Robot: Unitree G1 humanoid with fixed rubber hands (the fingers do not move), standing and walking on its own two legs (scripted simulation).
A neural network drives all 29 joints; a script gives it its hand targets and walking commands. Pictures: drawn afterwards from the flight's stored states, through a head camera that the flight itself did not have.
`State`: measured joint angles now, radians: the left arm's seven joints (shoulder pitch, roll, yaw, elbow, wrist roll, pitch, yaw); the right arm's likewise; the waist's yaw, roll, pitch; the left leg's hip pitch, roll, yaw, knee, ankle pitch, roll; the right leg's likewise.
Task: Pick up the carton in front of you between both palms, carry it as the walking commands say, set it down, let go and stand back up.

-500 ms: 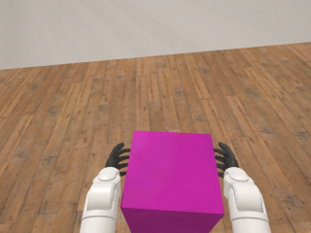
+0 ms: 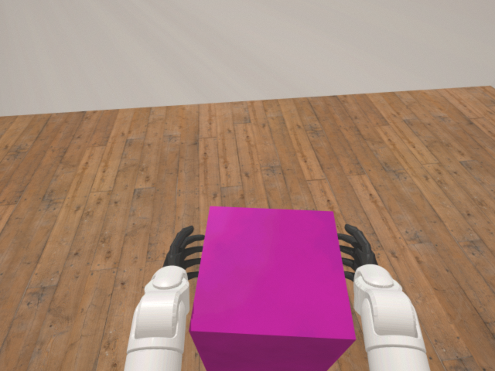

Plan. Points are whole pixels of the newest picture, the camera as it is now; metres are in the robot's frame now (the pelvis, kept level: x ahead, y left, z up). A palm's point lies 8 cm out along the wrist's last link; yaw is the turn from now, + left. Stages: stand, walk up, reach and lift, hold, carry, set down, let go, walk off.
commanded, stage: carry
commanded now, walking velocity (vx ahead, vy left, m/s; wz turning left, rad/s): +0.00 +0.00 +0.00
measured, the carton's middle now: (266, 295) +0.29 +0.00 -0.05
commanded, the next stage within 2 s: hold in 1.62 s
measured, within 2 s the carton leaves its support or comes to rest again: neither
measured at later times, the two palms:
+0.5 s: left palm (186, 276) +0.28 +0.13 +0.03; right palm (375, 277) +0.28 -0.17 +0.03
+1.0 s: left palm (182, 303) +0.23 +0.13 +0.04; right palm (387, 304) +0.24 -0.17 +0.04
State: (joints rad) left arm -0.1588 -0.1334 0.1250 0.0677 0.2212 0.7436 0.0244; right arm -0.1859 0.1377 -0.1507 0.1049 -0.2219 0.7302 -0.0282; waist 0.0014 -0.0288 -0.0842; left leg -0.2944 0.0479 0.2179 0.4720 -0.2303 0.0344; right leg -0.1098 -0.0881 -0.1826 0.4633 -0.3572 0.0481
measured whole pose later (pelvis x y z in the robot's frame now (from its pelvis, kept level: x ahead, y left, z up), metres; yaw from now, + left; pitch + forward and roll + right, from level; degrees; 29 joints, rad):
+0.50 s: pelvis +0.00 -0.02 -0.01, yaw +0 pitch +3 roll +1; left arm -0.16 -0.13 0.13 0.09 0.21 0.73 0.02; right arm -0.18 0.14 -0.15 0.10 -0.23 0.73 -0.03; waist 0.00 -0.01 -0.08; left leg -0.31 0.07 0.20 0.54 -0.27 0.01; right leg -0.09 -0.07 -0.19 0.47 -0.42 0.01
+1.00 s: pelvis -0.05 -0.02 +0.00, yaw +0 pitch +1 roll +0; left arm -0.18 -0.14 0.15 0.13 0.23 0.74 0.02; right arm -0.21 0.14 -0.17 0.15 -0.24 0.74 -0.03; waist 0.00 0.00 -0.08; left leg -0.34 0.09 0.20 0.50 -0.18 0.01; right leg -0.15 -0.05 -0.19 0.49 -0.36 -0.01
